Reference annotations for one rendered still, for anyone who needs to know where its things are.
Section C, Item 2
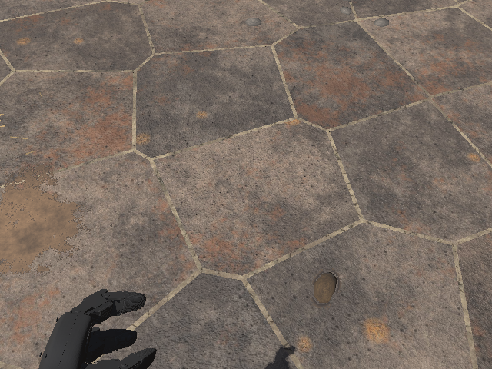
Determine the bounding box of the robot left hand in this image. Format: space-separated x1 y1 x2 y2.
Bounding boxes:
39 289 157 369

